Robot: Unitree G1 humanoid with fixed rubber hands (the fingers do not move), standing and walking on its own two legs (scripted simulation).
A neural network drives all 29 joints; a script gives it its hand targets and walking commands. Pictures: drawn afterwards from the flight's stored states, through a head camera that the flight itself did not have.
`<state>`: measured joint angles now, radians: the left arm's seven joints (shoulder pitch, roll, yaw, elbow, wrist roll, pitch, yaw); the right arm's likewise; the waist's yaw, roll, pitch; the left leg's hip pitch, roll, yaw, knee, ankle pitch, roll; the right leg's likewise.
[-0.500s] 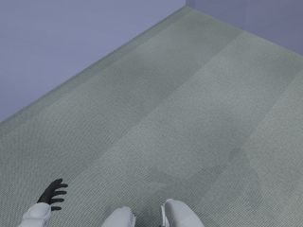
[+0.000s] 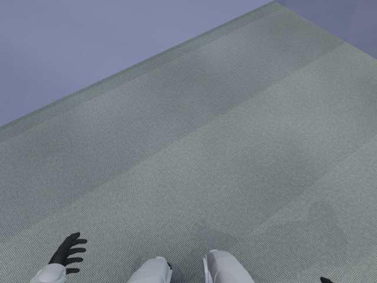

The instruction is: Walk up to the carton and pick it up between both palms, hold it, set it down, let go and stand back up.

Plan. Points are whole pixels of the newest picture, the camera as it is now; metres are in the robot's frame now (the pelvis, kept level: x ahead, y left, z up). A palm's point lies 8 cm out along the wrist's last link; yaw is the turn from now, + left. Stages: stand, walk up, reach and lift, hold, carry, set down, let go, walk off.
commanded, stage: walk up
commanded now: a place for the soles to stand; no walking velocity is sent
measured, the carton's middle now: out of the picture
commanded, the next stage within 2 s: none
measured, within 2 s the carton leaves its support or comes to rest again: neither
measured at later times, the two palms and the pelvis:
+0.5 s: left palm out of the picture +0.01 +0.25 -0.08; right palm out of the picture +0.09 -0.35 -0.13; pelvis -0.04 -0.07 +0.01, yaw +13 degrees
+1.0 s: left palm out of the picture -0.13 +0.37 -0.10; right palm out of the picture +0.12 -0.18 -0.09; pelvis -0.10 +0.04 +0.01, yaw +33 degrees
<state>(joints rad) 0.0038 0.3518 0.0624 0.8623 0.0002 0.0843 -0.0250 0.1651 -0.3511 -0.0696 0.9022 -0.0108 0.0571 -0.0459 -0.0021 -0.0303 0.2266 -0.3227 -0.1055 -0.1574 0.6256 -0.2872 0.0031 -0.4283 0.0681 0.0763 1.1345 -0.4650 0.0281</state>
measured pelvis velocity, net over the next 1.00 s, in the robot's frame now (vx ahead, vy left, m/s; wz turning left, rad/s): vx -0.10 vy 0.04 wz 0.57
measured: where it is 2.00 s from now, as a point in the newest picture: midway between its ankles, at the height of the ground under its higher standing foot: outside the picture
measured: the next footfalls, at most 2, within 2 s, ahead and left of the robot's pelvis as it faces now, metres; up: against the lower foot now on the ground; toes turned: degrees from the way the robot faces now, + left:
right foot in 0.06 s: +0.02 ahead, -0.10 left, +0.00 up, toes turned +9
left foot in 0.86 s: -0.09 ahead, +0.14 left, +0.00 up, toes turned +26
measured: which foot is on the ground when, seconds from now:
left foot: down 0.00-0.06, up 0.08-0.84, down 0.86-1.00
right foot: up 0.00-0.04, down 0.06-0.88, up 0.90-1.00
